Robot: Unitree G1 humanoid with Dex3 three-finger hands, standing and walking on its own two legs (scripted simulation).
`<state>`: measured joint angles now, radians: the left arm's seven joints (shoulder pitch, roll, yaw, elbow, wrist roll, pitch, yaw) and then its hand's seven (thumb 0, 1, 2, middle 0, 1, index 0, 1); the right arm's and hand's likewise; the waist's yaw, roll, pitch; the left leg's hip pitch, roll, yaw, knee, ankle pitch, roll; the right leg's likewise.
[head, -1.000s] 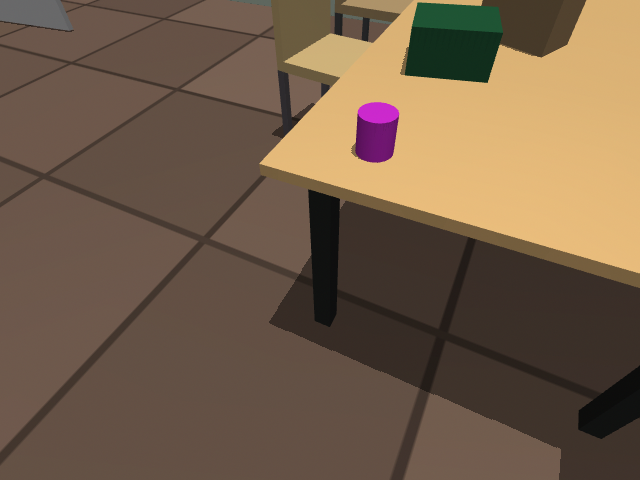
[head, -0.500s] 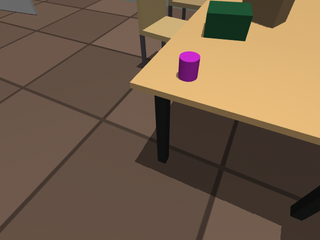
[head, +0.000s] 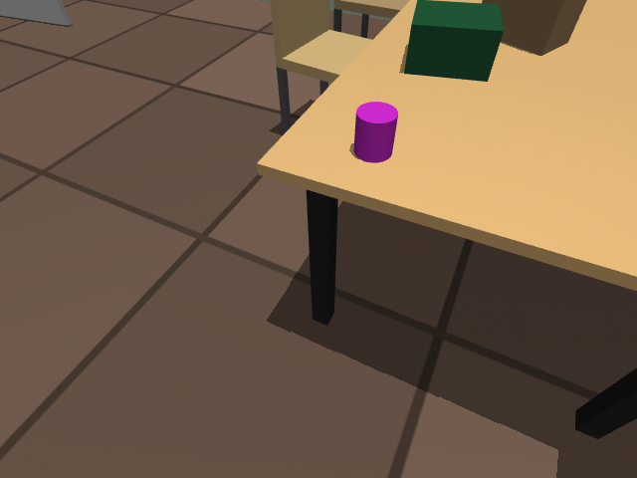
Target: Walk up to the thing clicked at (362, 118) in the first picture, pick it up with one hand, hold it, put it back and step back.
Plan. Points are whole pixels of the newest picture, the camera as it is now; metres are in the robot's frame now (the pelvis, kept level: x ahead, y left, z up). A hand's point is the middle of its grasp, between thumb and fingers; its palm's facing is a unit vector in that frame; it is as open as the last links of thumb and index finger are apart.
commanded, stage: stand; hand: left
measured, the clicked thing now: (374, 132) +0.77 -0.10 +0.01
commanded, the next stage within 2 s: walk up in 0.12 s
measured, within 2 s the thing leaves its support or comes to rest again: neither
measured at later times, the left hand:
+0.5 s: hand out of the picture +0.15 +0.21 -0.16, palm faces -0.17 -0.89 -0.41, open 7.4 cm
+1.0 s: hand (249, 347) +0.37 +0.15 -0.16, palm faces -0.38 -0.84 -0.38, open 7.4 cm
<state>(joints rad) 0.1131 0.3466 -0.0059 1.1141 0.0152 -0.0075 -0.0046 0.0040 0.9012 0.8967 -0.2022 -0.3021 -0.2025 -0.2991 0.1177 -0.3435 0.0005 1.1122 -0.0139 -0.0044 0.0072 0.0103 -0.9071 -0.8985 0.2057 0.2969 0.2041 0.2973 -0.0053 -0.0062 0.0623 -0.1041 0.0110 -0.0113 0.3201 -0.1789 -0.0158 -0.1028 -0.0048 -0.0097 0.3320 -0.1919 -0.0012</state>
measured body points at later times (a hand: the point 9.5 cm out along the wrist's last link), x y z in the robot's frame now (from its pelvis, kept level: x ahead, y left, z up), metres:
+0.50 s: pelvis +0.06 -0.07 -0.04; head +0.07 -0.09 +0.41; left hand +0.16 +0.25 -0.13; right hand +0.06 -0.43 -0.15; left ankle +0.01 +0.09 -0.70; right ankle +0.10 -0.21 -0.75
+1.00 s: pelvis +0.20 -0.08 -0.02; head +0.24 -0.07 +0.43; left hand +0.39 +0.19 -0.14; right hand +0.15 -0.40 -0.12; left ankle +0.27 +0.01 -0.75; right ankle +0.18 -0.22 -0.71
